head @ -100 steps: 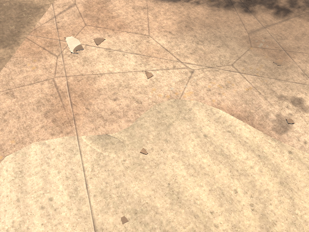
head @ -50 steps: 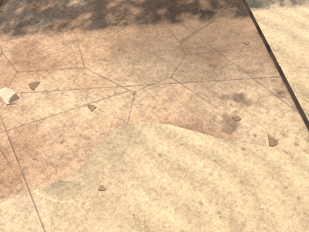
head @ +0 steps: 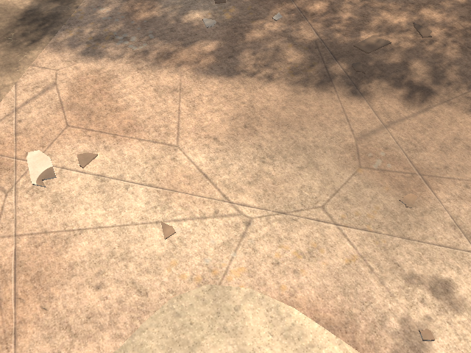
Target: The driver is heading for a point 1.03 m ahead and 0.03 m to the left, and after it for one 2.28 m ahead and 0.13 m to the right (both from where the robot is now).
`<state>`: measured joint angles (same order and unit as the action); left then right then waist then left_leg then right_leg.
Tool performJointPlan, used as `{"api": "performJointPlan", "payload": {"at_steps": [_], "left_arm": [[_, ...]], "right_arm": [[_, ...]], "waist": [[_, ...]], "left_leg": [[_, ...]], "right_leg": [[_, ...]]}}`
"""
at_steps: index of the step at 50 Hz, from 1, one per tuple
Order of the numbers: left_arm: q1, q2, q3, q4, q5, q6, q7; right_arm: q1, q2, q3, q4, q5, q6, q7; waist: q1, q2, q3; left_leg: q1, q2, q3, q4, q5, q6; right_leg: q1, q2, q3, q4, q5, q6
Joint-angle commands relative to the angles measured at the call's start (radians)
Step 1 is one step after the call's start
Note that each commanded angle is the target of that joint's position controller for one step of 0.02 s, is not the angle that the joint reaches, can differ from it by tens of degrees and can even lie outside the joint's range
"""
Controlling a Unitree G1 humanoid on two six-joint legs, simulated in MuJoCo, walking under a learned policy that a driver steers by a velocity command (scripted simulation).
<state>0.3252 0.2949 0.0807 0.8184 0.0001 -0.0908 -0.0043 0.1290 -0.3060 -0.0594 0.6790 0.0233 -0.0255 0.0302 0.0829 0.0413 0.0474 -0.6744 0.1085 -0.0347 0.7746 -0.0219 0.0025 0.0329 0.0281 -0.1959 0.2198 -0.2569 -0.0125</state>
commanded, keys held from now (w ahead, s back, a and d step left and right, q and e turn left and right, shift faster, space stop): w+q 0.32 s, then w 0.02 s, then w+e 0.66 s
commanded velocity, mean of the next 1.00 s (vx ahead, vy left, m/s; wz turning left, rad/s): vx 0.50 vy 0.00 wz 0.05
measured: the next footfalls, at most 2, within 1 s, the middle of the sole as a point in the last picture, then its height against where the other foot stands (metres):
left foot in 0.14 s outside the picture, level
right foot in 0.68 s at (267, 310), level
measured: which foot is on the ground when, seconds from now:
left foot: up 0.00-0.12, down 0.14-0.68, up 0.70-1.00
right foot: down 0.00-0.16, up 0.18-0.66, down 0.68-1.00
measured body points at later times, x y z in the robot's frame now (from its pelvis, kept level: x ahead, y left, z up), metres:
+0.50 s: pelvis +0.28 +0.06 +0.01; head +0.31 +0.09 +0.45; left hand +0.41 +0.35 -0.09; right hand +0.42 -0.20 -0.09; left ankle +0.21 +0.13 -0.74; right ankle +0.51 -0.07 -0.68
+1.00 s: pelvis +0.58 +0.05 +0.01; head +0.62 +0.04 +0.45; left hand +0.64 +0.34 -0.10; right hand +0.79 -0.20 -0.08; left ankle +0.75 +0.24 -0.68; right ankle +0.56 -0.02 -0.74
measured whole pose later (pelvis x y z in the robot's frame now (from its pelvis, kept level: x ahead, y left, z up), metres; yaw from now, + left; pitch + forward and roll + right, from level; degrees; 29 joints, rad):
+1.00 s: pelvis +0.58 +0.05 +0.01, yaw -1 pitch +2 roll +0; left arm 0.34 0.29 0.05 0.74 -0.02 -0.05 0.00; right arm 0.10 -0.30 -0.03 0.65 -0.02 -0.09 0.00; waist 0.06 0.02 0.04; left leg -0.65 0.07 -0.11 0.72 -0.08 -0.07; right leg -0.15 0.12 0.13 0.33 -0.20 -0.09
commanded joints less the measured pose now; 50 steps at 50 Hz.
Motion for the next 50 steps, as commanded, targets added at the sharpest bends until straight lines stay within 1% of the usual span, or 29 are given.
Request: {"api": "performJointPlan", "payload": {"at_steps": [1,3,5,6,7,8,9,10,11,12,13,14,17,22,25,29,32,33,34,35,36,37,38,39,40,41,44,46,50], "left_arm": [[-0.046,0.173,0.041,-0.059,-0.015,-0.004,0.006],[-0.033,0.193,0.047,-0.047,-0.026,0.011,0.007],[-0.037,0.226,0.055,-0.049,-0.035,0.027,0.012],[-0.048,0.231,0.055,-0.052,-0.040,0.036,0.014],[-0.044,0.206,0.043,-0.058,-0.036,0.037,0.019],[0.009,0.096,0.008,-0.092,0.009,0.029,0.018],[0.025,0.055,-0.019,-0.138,0.009,-0.004,0.008],[-0.097,0.160,0.006,-0.155,-0.029,-0.028,-0.004],[-0.142,0.159,0.003,-0.174,-0.045,-0.042,-0.008],[-0.140,0.143,0.000,-0.161,-0.025,-0.047,0.002],[-0.129,0.152,0.006,-0.152,-0.002,-0.043,0.008],[-0.111,0.153,0.009,-0.147,0.004,-0.032,0.005],[-0.108,0.115,0.000,-0.140,0.016,-0.005,0.006],[-0.248,0.060,-0.028,-0.154,0.000,-0.004,-0.010],[-0.326,0.066,-0.032,-0.174,-0.017,-0.010,-0.025],[-0.373,0.077,-0.032,-0.206,-0.022,-0.015,-0.051],[-0.296,0.099,-0.021,-0.200,-0.019,-0.012,-0.063],[-0.203,0.125,-0.005,-0.178,-0.015,-0.009,-0.059],[-0.068,0.166,0.018,-0.145,-0.012,-0.006,-0.051],[0.071,0.252,0.041,-0.134,-0.012,0.001,-0.042],[0.103,0.272,0.043,-0.122,-0.022,-0.001,-0.049],[0.115,0.177,0.021,-0.124,-0.033,0.002,-0.045],[0.051,0.160,0.015,-0.138,-0.024,0.006,-0.037],[0.003,0.158,0.013,-0.152,-0.015,0.009,-0.034],[-0.035,0.146,0.009,-0.163,-0.010,0.011,-0.030],[-0.056,0.134,0.003,-0.174,-0.001,0.011,-0.026],[-0.065,0.138,0.005,-0.175,-0.011,0.014,-0.012],[-0.046,0.165,0.014,-0.164,-0.015,0.017,0.001],[0.014,0.175,0.019,-0.135,-0.024,0.035,0.019]], "right_arm": [[-0.092,-0.031,0.002,-0.101,0.002,-0.011,0.020],[-0.114,-0.048,-0.004,-0.127,0.000,-0.009,0.028],[-0.054,-0.087,-0.026,-0.131,-0.004,-0.001,0.028],[0.063,-0.123,-0.049,-0.107,-0.002,0.004,0.024],[0.239,-0.184,-0.084,-0.060,0.002,0.013,0.009],[0.318,-0.285,-0.108,-0.041,0.009,0.021,-0.013],[0.278,-0.318,-0.100,-0.089,0.004,0.000,-0.004],[0.268,-0.222,-0.073,-0.090,-0.001,-0.017,0.007],[0.237,-0.188,-0.062,-0.080,-0.005,-0.029,0.007],[0.172,-0.163,-0.054,-0.083,-0.005,-0.034,0.005],[0.122,-0.133,-0.044,-0.094,-0.011,-0.036,0.002],[0.096,-0.123,-0.039,-0.107,-0.022,-0.036,-0.003],[0.106,-0.133,-0.041,-0.089,-0.018,-0.044,-0.019],[0.164,-0.128,-0.029,-0.031,-0.019,-0.048,-0.035],[0.212,-0.149,-0.030,0.007,-0.020,-0.053,-0.031],[0.247,-0.158,-0.036,0.054,-0.019,-0.043,-0.032],[0.218,-0.176,-0.043,0.059,-0.020,-0.029,-0.042],[0.200,-0.182,-0.043,0.053,-0.022,-0.021,-0.046],[0.188,-0.171,-0.036,0.042,-0.025,-0.015,-0.054],[0.236,-0.130,-0.017,0.013,-0.051,-0.022,-0.062],[0.332,-0.034,0.012,0.003,-0.051,-0.047,-0.044],[0.237,-0.119,0.001,-0.001,-0.021,-0.073,-0.029],[0.130,-0.146,-0.006,-0.037,0.007,-0.091,-0.020],[0.076,-0.137,-0.002,-0.050,-0.006,-0.103,-0.021],[0.063,-0.135,-0.007,-0.056,-0.028,-0.106,-0.025],[0.080,-0.130,-0.009,-0.058,-0.037,-0.102,-0.026],[0.109,-0.099,-0.004,-0.054,-0.044,-0.079,-0.031],[0.044,-0.077,0.006,-0.073,-0.045,-0.072,-0.035],[-0.102,-0.046,0.017,-0.099,-0.036,-0.084,-0.026]], "waist": [[-0.012,-0.068,0.058],[-0.021,-0.078,0.051],[-0.073,-0.115,-0.019],[-0.145,-0.114,-0.087],[-0.232,-0.086,-0.178],[-0.203,0.131,-0.254],[-0.146,0.214,-0.420],[-0.208,0.066,-0.358],[-0.185,0.049,-0.222],[-0.136,-0.033,-0.147],[-0.100,-0.021,-0.113],[-0.075,0.005,-0.104],[-0.063,-0.004,-0.091],[-0.135,0.031,-0.039],[-0.175,0.028,0.003],[-0.183,0.015,0.040],[-0.130,0.037,-0.017],[-0.077,0.039,-0.087],[-0.007,0.015,-0.177],[0.018,-0.122,-0.304],[-0.042,-0.336,-0.394],[0.020,-0.217,-0.364],[0.023,-0.156,-0.220],[0.003,-0.057,-0.142],[-0.031,-0.029,-0.095],[-0.063,-0.054,-0.091],[-0.092,-0.091,-0.071],[-0.077,-0.090,-0.045],[-0.018,-0.112,-0.043]], "left_leg": [[0.014,0.000,0.031,-0.096,0.027,0.026],[0.030,-0.027,0.066,-0.133,-0.047,0.056],[0.160,-0.099,0.127,-0.137,-0.154,0.098],[0.319,-0.147,0.151,-0.168,-0.159,0.127],[0.593,-0.175,0.126,-0.210,-0.116,0.166],[0.910,0.046,-0.248,-0.233,-0.130,0.265],[1.081,0.231,-0.813,-0.422,-0.360,0.441],[1.042,0.217,-0.746,-0.494,-0.397,0.378],[0.912,0.181,-0.601,-0.499,-0.345,0.340],[0.766,0.133,-0.490,-0.495,-0.235,0.304],[0.659,0.098,-0.412,-0.504,-0.115,0.287],[0.591,0.077,-0.377,-0.524,-0.045,0.285],[0.496,0.050,-0.284,-0.553,0.106,0.297],[0.482,0.000,-0.121,-0.578,0.066,0.220],[0.536,0.048,-0.126,-0.599,-0.019,0.215],[0.727,0.125,-0.115,-0.552,0.081,0.202],[0.788,0.128,-0.059,-0.436,0.426,0.164],[0.780,0.102,-0.023,-0.314,0.617,0.145],[0.705,0.057,0.028,-0.121,0.675,0.111],[0.449,-0.005,0.067,0.202,0.355,0.061],[0.066,-0.203,0.009,0.491,-0.498,-0.005],[-0.050,-0.154,-0.107,0.562,-0.515,0.009],[-0.105,-0.110,-0.094,0.540,-0.425,0.020],[-0.089,-0.076,-0.078,0.479,-0.365,0.023],[-0.047,-0.051,-0.074,0.400,-0.323,0.014],[0.011,-0.036,-0.076,0.358,-0.299,0.004],[0.048,-0.031,-0.044,0.238,-0.282,-0.045],[0.050,-0.044,-0.025,0.110,-0.178,-0.074],[0.176,-0.106,-0.013,-0.165,0.092,-0.085]], "right_leg": [[-0.029,-0.301,0.067,-0.082,0.342,-0.144],[0.034,-0.314,0.039,-0.020,0.476,-0.125],[0.068,-0.310,0.005,0.140,0.814,-0.103],[0.039,-0.289,-0.021,0.311,0.916,-0.084],[-0.101,-0.250,-0.040,0.550,0.837,-0.047],[-0.459,-0.153,-0.039,0.906,0.158,0.011],[-0.727,0.024,0.192,1.157,-0.369,0.041],[-0.831,-0.036,0.303,1.181,-0.295,0.024],[-0.852,-0.073,0.284,1.116,-0.203,0.004],[-0.799,-0.117,0.282,1.026,-0.131,0.004],[-0.731,-0.142,0.286,0.950,-0.084,0.011],[-0.674,-0.152,0.289,0.925,-0.052,0.019],[-0.637,-0.141,0.259,0.820,0.018,0.065],[-0.608,-0.127,0.223,0.484,0.367,0.077],[-0.616,-0.114,0.217,0.388,0.435,0.047],[-0.728,-0.098,0.223,0.327,0.297,-0.014],[-0.616,-0.040,0.183,0.314,0.164,-0.065],[-0.479,0.002,0.145,0.307,0.159,-0.089],[-0.268,0.019,0.151,0.293,0.212,-0.120],[0.052,-0.169,0.426,0.324,0.275,-0.211],[0.337,-0.348,0.932,0.184,0.038,-0.370],[0.350,-0.336,0.971,0.101,-0.125,-0.332],[0.229,-0.312,0.843,0.077,-0.092,-0.297],[0.099,-0.277,0.755,0.064,0.011,-0.280],[-0.006,-0.247,0.691,0.050,0.129,-0.275],[-0.069,-0.218,0.649,0.032,0.215,-0.274],[-0.178,-0.185,0.564,0.002,0.344,-0.286],[-0.237,-0.155,0.512,-0.009,0.369,-0.272],[-0.299,-0.093,0.468,0.020,0.300,-0.202]]}}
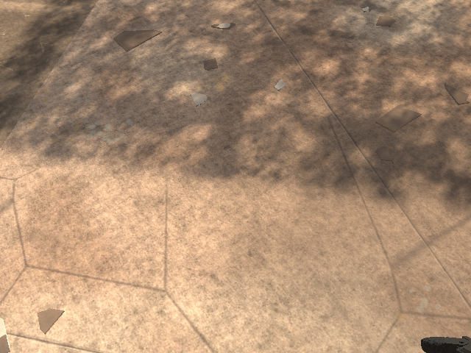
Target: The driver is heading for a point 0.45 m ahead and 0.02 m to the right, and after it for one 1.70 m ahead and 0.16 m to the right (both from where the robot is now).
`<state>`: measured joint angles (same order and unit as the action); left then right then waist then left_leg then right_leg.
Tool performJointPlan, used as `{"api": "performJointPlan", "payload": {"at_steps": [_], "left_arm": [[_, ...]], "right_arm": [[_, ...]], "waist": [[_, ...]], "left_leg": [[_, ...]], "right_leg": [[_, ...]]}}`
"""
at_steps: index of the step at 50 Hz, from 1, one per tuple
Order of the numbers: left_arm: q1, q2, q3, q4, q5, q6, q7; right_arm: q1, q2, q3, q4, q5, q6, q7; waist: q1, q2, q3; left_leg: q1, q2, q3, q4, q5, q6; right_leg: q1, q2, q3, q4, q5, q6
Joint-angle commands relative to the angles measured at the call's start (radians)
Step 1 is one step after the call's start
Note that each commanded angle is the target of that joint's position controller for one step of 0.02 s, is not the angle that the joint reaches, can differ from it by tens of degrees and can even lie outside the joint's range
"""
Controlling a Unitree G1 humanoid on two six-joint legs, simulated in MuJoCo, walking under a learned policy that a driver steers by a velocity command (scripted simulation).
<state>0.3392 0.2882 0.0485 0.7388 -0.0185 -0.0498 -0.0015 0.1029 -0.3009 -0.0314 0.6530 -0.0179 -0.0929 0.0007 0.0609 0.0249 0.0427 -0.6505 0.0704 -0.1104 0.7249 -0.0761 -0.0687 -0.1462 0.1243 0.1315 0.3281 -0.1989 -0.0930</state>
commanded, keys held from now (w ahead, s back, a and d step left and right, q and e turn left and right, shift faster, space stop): w+e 0.36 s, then w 0.34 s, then w+q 0.30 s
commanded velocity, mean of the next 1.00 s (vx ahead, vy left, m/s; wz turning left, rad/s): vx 0.50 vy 0.00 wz -0.25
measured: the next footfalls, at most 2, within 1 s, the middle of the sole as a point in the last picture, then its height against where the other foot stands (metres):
left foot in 0.18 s outside the picture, level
right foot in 0.68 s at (337, 346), level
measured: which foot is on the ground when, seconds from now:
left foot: up 0.00-0.16, down 0.18-0.70, up 0.72-1.00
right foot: down 0.00-0.18, up 0.20-0.66, down 0.68-1.00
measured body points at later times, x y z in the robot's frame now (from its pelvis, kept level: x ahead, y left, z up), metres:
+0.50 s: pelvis +0.27 +0.03 +0.00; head +0.30 +0.02 +0.45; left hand +0.53 +0.22 -0.09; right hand +0.22 -0.26 -0.12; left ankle +0.25 +0.15 -0.75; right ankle +0.36 -0.17 -0.69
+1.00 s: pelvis +0.52 -0.10 +0.00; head +0.54 -0.11 +0.45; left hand +0.64 +0.16 -0.12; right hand +0.60 -0.40 -0.11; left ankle +0.71 +0.03 -0.68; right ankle +0.45 -0.18 -0.75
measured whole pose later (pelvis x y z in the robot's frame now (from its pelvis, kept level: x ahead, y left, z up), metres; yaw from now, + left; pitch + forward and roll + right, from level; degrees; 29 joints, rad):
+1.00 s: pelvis +0.52 -0.10 +0.00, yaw -13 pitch +0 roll -2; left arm 0.32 0.27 0.06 0.81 0.02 -0.09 -0.01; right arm 0.18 -0.30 -0.06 0.80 0.02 -0.04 0.01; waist 0.05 0.05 0.02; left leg -0.69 0.11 -0.08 0.86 -0.02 -0.02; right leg -0.03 0.05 -0.14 0.23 -0.21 -0.05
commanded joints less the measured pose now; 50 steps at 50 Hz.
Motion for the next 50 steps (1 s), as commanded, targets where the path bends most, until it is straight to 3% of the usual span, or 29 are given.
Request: {"api": "performJointPlan", "payload": {"at_steps": [1,5,7,8,9,10,11,12,13,14,15,17,21,26,30,32,33,34,35,36,37,38,39,40,43,46,50], "left_arm": [[0.020,0.183,0.052,-0.047,-0.008,-0.002,0.018],[0.041,0.171,0.054,-0.034,-0.012,0.014,0.024],[0.013,0.163,0.054,-0.040,-0.007,0.020,0.023],[0.002,0.130,0.043,-0.050,-0.002,0.018,0.018],[0.011,0.073,0.021,-0.071,0.017,0.015,0.015],[0.159,0.015,0.001,-0.098,-0.011,0.005,0.012],[0.148,0.123,0.018,-0.070,-0.024,0.004,0.016],[0.033,0.177,0.035,-0.080,-0.018,0.009,0.016],[-0.023,0.169,0.037,-0.093,-0.007,0.013,0.017],[-0.058,0.157,0.040,-0.106,0.002,0.013,0.014],[-0.056,0.138,0.041,-0.111,-0.003,0.016,0.007],[-0.050,0.094,0.034,-0.118,-0.012,0.026,0.000],[-0.120,0.050,0.017,-0.147,0.002,0.025,-0.005],[-0.278,0.029,-0.003,-0.176,0.004,-0.005,-0.033],[-0.360,0.052,0.002,-0.214,0.000,-0.011,-0.047],[-0.281,0.090,0.021,-0.200,0.007,-0.012,-0.046],[-0.145,0.128,0.044,-0.158,0.010,-0.010,-0.040],[0.015,0.186,0.070,-0.116,0.012,-0.003,-0.026],[0.109,0.298,0.091,-0.101,0.026,0.002,-0.015],[0.118,0.227,0.070,-0.106,0.018,0.002,-0.015],[0.060,0.180,0.052,-0.100,0.018,-0.004,-0.017],[0.001,0.150,0.043,-0.098,0.016,-0.009,-0.018],[-0.054,0.117,0.034,-0.091,0.018,-0.015,-0.022],[-0.093,0.086,0.027,-0.092,0.024,-0.025,-0.025],[-0.128,0.083,0.034,-0.064,0.030,-0.055,-0.026],[-0.110,0.096,0.042,-0.027,0.040,-0.065,-0.013],[-0.093,0.126,0.048,0.001,0.032,-0.061,0.002]], "right_arm": [[-0.104,-0.055,-0.012,-0.080,0.012,-0.020,0.007],[-0.127,-0.098,-0.032,-0.087,0.024,-0.034,0.017],[-0.037,-0.125,-0.050,-0.065,0.025,-0.042,0.013],[0.062,-0.153,-0.064,-0.047,0.015,-0.046,0.006],[0.212,-0.205,-0.079,-0.037,0.002,-0.044,-0.004],[0.275,-0.271,-0.096,0.001,-0.003,-0.028,0.001],[0.256,-0.177,-0.080,-0.011,0.021,-0.023,0.006],[0.215,-0.117,-0.064,-0.019,0.022,-0.018,0.002],[0.170,-0.103,-0.057,-0.019,0.012,-0.013,0.002],[0.145,-0.085,-0.051,-0.009,0.009,-0.010,0.002],[0.133,-0.074,-0.045,-0.002,0.002,-0.012,0.000],[0.129,-0.071,-0.048,0.015,0.009,-0.019,0.002],[0.153,-0.116,-0.062,0.062,0.012,-0.026,0.008],[0.198,-0.153,-0.065,0.113,0.035,-0.010,0.009],[0.265,-0.182,-0.070,0.167,0.051,0.014,0.008],[0.254,-0.202,-0.073,0.179,0.056,0.026,0.002],[0.247,-0.195,-0.067,0.182,0.056,0.031,-0.002],[0.248,-0.163,-0.051,0.169,0.040,0.027,-0.007],[0.332,-0.049,-0.009,0.124,0.017,0.010,0.001],[0.320,-0.085,-0.016,0.153,0.028,-0.010,0.008],[0.237,-0.153,-0.039,0.125,0.064,-0.016,0.015],[0.184,-0.143,-0.037,0.113,0.070,-0.017,0.013],[0.164,-0.129,-0.038,0.114,0.054,-0.012,0.009],[0.186,-0.121,-0.042,0.125,0.046,0.003,0.006],[0.231,-0.065,-0.036,0.145,0.048,0.043,0.002],[0.158,-0.056,-0.037,0.120,0.043,0.049,-0.001],[0.042,-0.029,-0.024,0.086,0.037,0.038,0.023]], "waist": [[0.014,-0.098,-0.039],[0.001,-0.125,-0.041],[-0.054,-0.148,-0.065],[-0.106,-0.132,-0.142],[-0.164,-0.025,-0.289],[-0.094,0.300,-0.385],[-0.117,0.205,-0.315],[-0.146,0.103,-0.183],[-0.132,0.040,-0.109],[-0.117,0.039,-0.054],[-0.096,0.065,-0.037],[-0.082,0.090,-0.028],[-0.085,0.043,-0.013],[-0.133,0.023,0.014],[-0.134,0.045,0.030],[-0.065,0.069,-0.031],[0.011,0.060,-0.113],[0.080,0.031,-0.222],[0.051,-0.209,-0.374],[0.069,-0.205,-0.461],[0.065,-0.157,-0.295],[0.035,-0.124,-0.188],[0.001,-0.098,-0.119],[-0.035,-0.121,-0.088],[-0.080,-0.119,-0.052],[-0.069,-0.091,-0.008],[-0.028,-0.072,0.025]], "left_leg": [[0.173,-0.080,0.060,-0.148,0.170,-0.011],[0.199,-0.086,0.010,-0.250,0.089,0.026],[0.319,-0.083,0.027,-0.293,0.038,0.069],[0.494,-0.040,0.010,-0.307,0.038,0.109],[0.754,0.129,-0.152,-0.281,-0.031,0.172],[1.034,0.345,-0.608,-0.355,-0.220,0.343],[0.981,0.353,-0.685,-0.403,-0.439,0.328],[0.859,0.300,-0.515,-0.421,-0.417,0.280],[0.742,0.254,-0.384,-0.439,-0.284,0.253],[0.660,0.217,-0.294,-0.462,-0.176,0.247],[0.601,0.188,-0.216,-0.488,-0.111,0.235],[0.553,0.169,-0.123,-0.531,-0.048,0.245],[0.549,0.179,-0.019,-0.577,0.087,0.282],[0.564,0.146,0.109,-0.582,0.151,0.255],[0.688,0.202,0.101,-0.532,0.248,0.236],[0.713,0.195,0.132,-0.406,0.517,0.208],[0.670,0.159,0.174,-0.249,0.624,0.182],[0.497,0.119,0.204,-0.024,0.473,0.143],[0.085,-0.035,0.217,0.383,-0.088,0.070],[-0.022,-0.077,0.036,0.539,-0.509,0.073],[-0.106,-0.025,0.012,0.587,-0.464,0.085],[-0.101,0.019,0.035,0.540,-0.377,0.090],[-0.074,0.047,0.045,0.478,-0.310,0.085],[-0.009,0.073,0.032,0.441,-0.253,0.080],[0.054,0.075,0.019,0.409,-0.163,0.053],[-0.024,0.066,-0.012,0.282,-0.021,0.039],[0.007,0.044,0.053,0.040,0.168,0.055]], "right_leg": [[-0.113,-0.196,0.160,-0.078,0.217,-0.115],[0.016,-0.243,0.280,0.018,0.161,-0.090],[0.027,-0.239,0.302,0.100,0.223,-0.066],[-0.009,-0.191,0.265,0.229,0.256,-0.037],[-0.131,-0.126,0.181,0.497,0.089,-0.002],[-0.487,0.003,0.055,0.799,-0.396,0.058],[-0.605,-0.093,0.068,0.923,-0.373,0.072],[-0.628,-0.125,0.049,0.949,-0.276,0.080],[-0.602,-0.157,0.018,0.933,-0.205,0.089],[-0.590,-0.181,0.013,0.892,-0.159,0.094],[-0.551,-0.205,0.006,0.866,-0.131,0.095],[-0.528,-0.222,-0.023,0.828,-0.111,0.100],[-0.559,-0.231,-0.023,0.659,0.000,0.114],[-0.466,-0.200,-0.105,0.355,0.205,0.093],[-0.451,-0.176,-0.132,0.246,0.114,0.051],[-0.295,-0.128,-0.172,0.194,0.070,0.012],[-0.090,-0.097,-0.195,0.152,0.116,-0.018],[0.192,-0.173,-0.105,0.190,0.155,-0.056],[0.567,-0.451,0.373,0.153,0.012,-0.216],[0.578,-0.530,0.600,0.027,-0.027,-0.252],[0.451,-0.496,0.434,0.009,-0.026,-0.202],[0.307,-0.448,0.285,-0.012,0.033,-0.167],[0.187,-0.407,0.194,-0.049,0.082,-0.145],[0.095,-0.374,0.121,-0.090,0.121,-0.127],[-0.024,-0.366,0.002,-0.182,0.191,-0.135],[-0.005,-0.360,-0.098,-0.210,0.248,-0.121],[0.025,-0.345,-0.217,-0.231,0.262,-0.085]]}}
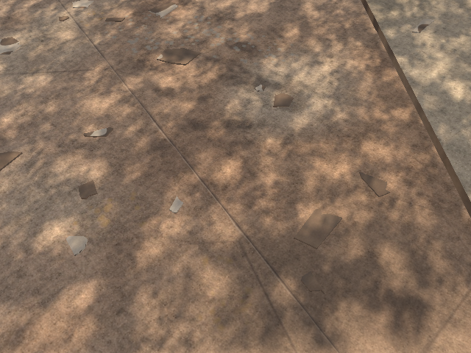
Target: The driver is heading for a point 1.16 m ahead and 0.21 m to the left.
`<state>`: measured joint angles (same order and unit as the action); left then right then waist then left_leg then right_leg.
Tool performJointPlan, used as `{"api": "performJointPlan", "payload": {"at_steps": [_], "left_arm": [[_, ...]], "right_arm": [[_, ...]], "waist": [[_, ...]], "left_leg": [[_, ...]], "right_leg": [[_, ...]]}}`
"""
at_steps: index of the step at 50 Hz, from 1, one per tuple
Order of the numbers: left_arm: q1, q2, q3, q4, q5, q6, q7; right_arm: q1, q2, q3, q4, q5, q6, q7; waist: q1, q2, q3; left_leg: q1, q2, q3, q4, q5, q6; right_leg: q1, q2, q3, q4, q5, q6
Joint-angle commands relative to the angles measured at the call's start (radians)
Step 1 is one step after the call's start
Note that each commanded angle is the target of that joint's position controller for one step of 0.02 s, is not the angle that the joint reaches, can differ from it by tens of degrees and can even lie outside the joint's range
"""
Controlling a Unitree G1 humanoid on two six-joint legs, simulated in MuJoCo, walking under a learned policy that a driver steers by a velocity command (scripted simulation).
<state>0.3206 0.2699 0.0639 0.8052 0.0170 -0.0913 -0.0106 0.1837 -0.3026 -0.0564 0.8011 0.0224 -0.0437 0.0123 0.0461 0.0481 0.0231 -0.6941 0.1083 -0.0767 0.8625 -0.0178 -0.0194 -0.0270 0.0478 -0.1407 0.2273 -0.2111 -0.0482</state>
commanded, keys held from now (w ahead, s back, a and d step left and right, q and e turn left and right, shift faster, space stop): w+q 0.54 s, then w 0.44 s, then w+e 0.02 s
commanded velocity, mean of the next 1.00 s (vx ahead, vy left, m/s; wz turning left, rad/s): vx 0.50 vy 0.00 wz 0.39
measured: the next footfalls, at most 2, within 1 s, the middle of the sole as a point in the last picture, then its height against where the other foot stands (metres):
left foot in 0.20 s outside the picture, level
right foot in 0.68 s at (253, 315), level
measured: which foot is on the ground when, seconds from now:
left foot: up 0.00-0.18, down 0.20-0.70, up 0.72-1.00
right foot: down 0.00-0.22, up 0.24-0.66, down 0.68-1.00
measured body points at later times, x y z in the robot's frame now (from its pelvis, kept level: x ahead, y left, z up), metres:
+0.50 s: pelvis +0.28 +0.07 +0.00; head +0.31 +0.10 +0.45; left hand +0.40 +0.38 -0.09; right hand +0.43 -0.18 -0.10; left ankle +0.25 +0.14 -0.75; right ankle +0.47 -0.08 -0.68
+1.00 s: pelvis +0.56 +0.11 +0.00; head +0.59 +0.11 +0.45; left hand +0.46 +0.36 -0.12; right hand +0.84 -0.04 -0.09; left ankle +0.61 +0.31 -0.69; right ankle +0.57 +0.01 -0.75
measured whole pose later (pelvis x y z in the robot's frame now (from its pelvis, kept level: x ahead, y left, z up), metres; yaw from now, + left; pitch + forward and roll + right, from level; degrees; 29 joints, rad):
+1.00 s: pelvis +0.56 +0.11 +0.00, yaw +25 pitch +1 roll -1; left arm 0.37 0.26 0.05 0.85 -0.01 -0.09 -0.02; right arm 0.16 -0.29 -0.05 0.68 0.00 -0.06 0.00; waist 0.08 0.04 0.02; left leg -0.64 0.09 -0.05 0.80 -0.12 -0.01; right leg -0.10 0.06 -0.01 0.26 -0.19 -0.05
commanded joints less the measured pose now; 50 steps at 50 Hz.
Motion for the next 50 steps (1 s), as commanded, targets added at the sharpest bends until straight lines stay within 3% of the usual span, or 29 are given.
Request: {"api": "performJointPlan", "payload": {"at_steps": [1,5,7,8,9,10,11,12,13,14,15,16,17,20,25,29,32,33,34,35,36,37,38,39,40,42,44,47,50], "left_arm": [[-0.056,0.153,0.036,-0.053,-0.007,-0.016,0.014],[-0.005,0.178,0.048,-0.012,-0.028,0.013,0.020],[-0.015,0.200,0.055,-0.008,-0.033,0.031,0.027],[-0.024,0.216,0.059,-0.012,-0.034,0.040,0.033],[-0.036,0.224,0.061,-0.016,-0.034,0.050,0.038],[-0.047,0.214,0.055,-0.022,-0.035,0.055,0.043],[-0.014,0.164,0.033,-0.043,-0.011,0.046,0.046],[0.053,0.046,-0.006,-0.091,0.000,0.014,0.028],[-0.043,0.140,0.010,-0.096,-0.032,-0.026,0.009],[-0.127,0.163,0.015,-0.126,-0.064,-0.046,0.000],[-0.144,0.145,0.010,-0.129,-0.051,-0.054,0.006],[-0.148,0.155,0.018,-0.121,-0.023,-0.052,0.014],[-0.132,0.156,0.022,-0.117,-0.014,-0.041,0.013],[-0.117,0.123,0.018,-0.119,-0.002,-0.011,0.013],[-0.297,0.074,-0.004,-0.166,-0.006,-0.009,0.008],[-0.364,0.099,0.001,-0.185,-0.023,-0.024,-0.010],[-0.331,0.128,0.012,-0.179,-0.021,-0.038,-0.020],[-0.283,0.136,0.019,-0.167,-0.019,-0.042,-0.018],[-0.195,0.160,0.033,-0.142,-0.012,-0.046,-0.013],[-0.055,0.204,0.045,-0.127,0.002,-0.049,-0.007],[0.066,0.299,0.073,-0.086,0.006,-0.038,-0.009],[0.098,0.228,0.059,-0.065,-0.025,-0.033,-0.021],[0.043,0.164,0.039,-0.074,-0.032,-0.030,-0.020],[-0.020,0.143,0.029,-0.086,-0.020,-0.022,-0.017],[-0.056,0.121,0.019,-0.084,-0.014,-0.016,-0.017],[-0.079,0.096,0.007,-0.078,-0.006,-0.018,-0.013],[-0.062,0.109,0.010,-0.062,-0.017,-0.023,-0.011],[-0.035,0.152,0.020,-0.040,-0.025,-0.018,-0.003],[0.007,0.165,0.021,-0.015,-0.035,-0.008,0.001]], "right_arm": [[-0.073,-0.020,0.005,-0.077,-0.004,-0.012,0.018],[-0.162,-0.029,0.005,-0.138,-0.004,-0.010,0.042],[-0.153,-0.047,-0.004,-0.159,-0.004,-0.008,0.052],[-0.116,-0.066,-0.015,-0.160,-0.004,-0.004,0.054],[-0.023,-0.097,-0.033,-0.144,-0.003,0.000,0.052],[0.134,-0.149,-0.065,-0.106,0.000,0.002,0.041],[0.272,-0.245,-0.097,-0.083,0.005,0.013,0.018],[0.212,-0.303,-0.101,-0.112,0.012,0.006,0.017],[0.226,-0.217,-0.074,-0.129,0.003,-0.004,0.023],[0.204,-0.170,-0.062,-0.126,-0.007,-0.015,0.021],[0.147,-0.154,-0.056,-0.129,-0.006,-0.022,0.022],[0.091,-0.118,-0.047,-0.140,-0.008,-0.025,0.017],[0.060,-0.107,-0.040,-0.158,-0.019,-0.024,0.012],[0.057,-0.127,-0.046,-0.163,-0.014,-0.027,-0.002],[0.112,-0.155,-0.056,-0.142,-0.003,-0.013,-0.027],[0.173,-0.146,-0.054,-0.113,0.003,-0.004,-0.030],[0.184,-0.134,-0.052,-0.097,-0.005,0.000,-0.032],[0.173,-0.131,-0.051,-0.097,-0.006,0.003,-0.031],[0.169,-0.108,-0.042,-0.100,-0.010,0.003,-0.028],[0.169,-0.067,-0.024,-0.116,-0.021,0.002,-0.025],[0.320,-0.004,-0.004,-0.120,0.002,-0.010,-0.024],[0.311,-0.063,-0.008,-0.111,0.012,-0.017,-0.026],[0.189,-0.134,-0.027,-0.123,0.015,-0.018,-0.026],[0.110,-0.132,-0.026,-0.143,0.003,-0.019,-0.027],[0.066,-0.119,-0.025,-0.157,-0.013,-0.023,-0.024],[0.084,-0.086,-0.024,-0.151,-0.014,-0.024,-0.017],[0.087,-0.054,-0.016,-0.149,-0.014,-0.022,-0.014],[-0.006,-0.027,-0.002,-0.178,-0.021,-0.025,-0.013],[-0.105,-0.011,0.007,-0.198,-0.018,-0.035,-0.004]], "waist": [[0.002,-0.087,0.057],[0.025,-0.079,0.083],[0.000,-0.100,0.056],[-0.026,-0.121,0.015],[-0.082,-0.129,-0.045],[-0.167,-0.105,-0.129],[-0.205,0.045,-0.229],[-0.093,0.258,-0.333],[-0.167,0.110,-0.377],[-0.168,0.060,-0.247],[-0.118,-0.042,-0.145],[-0.086,-0.048,-0.108],[-0.056,-0.022,-0.087],[-0.031,-0.019,-0.061],[-0.094,0.019,-0.018],[-0.125,0.041,-0.019],[-0.102,0.071,-0.016],[-0.072,0.081,-0.024],[-0.029,0.072,-0.076],[0.033,0.002,-0.207],[0.000,-0.289,-0.345],[0.023,-0.308,-0.314],[0.044,-0.189,-0.161],[0.028,-0.120,-0.086],[0.010,-0.103,-0.024],[-0.029,-0.147,-0.017],[-0.035,-0.153,-0.023],[-0.014,-0.123,-0.006],[0.021,-0.119,0.010]], "left_leg": [[0.047,0.003,0.034,-0.136,0.121,0.012],[-0.010,-0.012,0.072,-0.232,0.029,0.056],[0.041,-0.051,0.122,-0.246,-0.072,0.090],[0.111,-0.088,0.157,-0.237,-0.127,0.110],[0.236,-0.131,0.184,-0.241,-0.161,0.135],[0.469,-0.174,0.180,-0.297,-0.116,0.172],[0.769,-0.022,-0.079,-0.320,-0.089,0.240],[1.064,0.205,-0.669,-0.478,-0.296,0.449],[1.084,0.219,-0.727,-0.571,-0.360,0.420],[0.985,0.187,-0.579,-0.573,-0.305,0.375],[0.830,0.143,-0.462,-0.574,-0.183,0.343],[0.723,0.110,-0.379,-0.581,-0.073,0.324],[0.641,0.086,-0.340,-0.600,0.006,0.322],[0.521,0.055,-0.259,-0.638,0.130,0.330],[0.429,-0.032,-0.164,-0.629,0.023,0.254],[0.496,0.009,-0.232,-0.575,-0.075,0.230],[0.588,0.059,-0.292,-0.501,-0.035,0.212],[0.596,0.052,-0.291,-0.459,0.027,0.199],[0.590,0.005,-0.263,-0.356,0.132,0.176],[0.499,-0.049,-0.204,-0.115,0.055,0.142],[0.150,-0.203,-0.081,0.241,-0.318,0.056],[-0.025,-0.188,-0.113,0.376,-0.560,0.047],[-0.083,-0.138,-0.122,0.424,-0.480,0.053],[-0.069,-0.097,-0.075,0.403,-0.407,0.054],[-0.056,-0.066,-0.054,0.343,-0.354,0.051],[0.032,-0.022,-0.033,0.253,-0.289,0.046],[0.043,-0.012,-0.005,0.185,-0.268,0.033],[0.020,-0.001,0.017,0.004,-0.147,0.011],[0.078,-0.023,0.041,-0.180,0.007,0.003]], "right_leg": [[-0.070,-0.280,0.042,-0.131,0.277,-0.128],[0.094,-0.329,0.004,-0.067,0.358,-0.106],[0.144,-0.337,-0.023,0.027,0.597,-0.085],[0.158,-0.334,-0.037,0.110,0.777,-0.071],[0.144,-0.319,-0.054,0.254,0.908,-0.054],[0.051,-0.276,-0.079,0.470,0.885,-0.021],[-0.203,-0.220,-0.084,0.792,0.513,0.027],[-0.627,0.018,0.055,1.145,-0.338,0.090],[-0.728,-0.027,0.256,1.193,-0.345,0.059],[-0.772,-0.068,0.246,1.156,-0.270,0.033],[-0.745,-0.113,0.238,1.053,-0.196,0.027],[-0.685,-0.144,0.236,0.961,-0.156,0.034],[-0.621,-0.156,0.239,0.929,-0.128,0.042],[-0.576,-0.151,0.210,0.805,-0.077,0.091],[-0.505,-0.086,0.188,0.433,0.240,0.130],[-0.459,-0.063,0.207,0.303,0.304,0.111],[-0.432,-0.070,0.208,0.267,0.206,0.062],[-0.372,-0.061,0.186,0.237,0.180,0.039],[-0.239,-0.058,0.175,0.213,0.174,0.007],[-0.006,-0.186,0.301,0.241,0.165,-0.057],[0.352,-0.395,0.725,0.185,-0.015,-0.234],[0.367,-0.440,0.948,0.060,-0.293,-0.253],[0.243,-0.405,0.829,0.041,-0.354,-0.204],[0.122,-0.362,0.702,0.032,-0.265,-0.173],[0.020,-0.323,0.612,0.008,-0.159,-0.172],[-0.071,-0.264,0.500,-0.029,-0.011,-0.156],[-0.092,-0.255,0.434,-0.055,0.095,-0.173],[-0.090,-0.254,0.358,-0.086,0.196,-0.182],[-0.101,-0.222,0.287,-0.086,0.242,-0.158]]}}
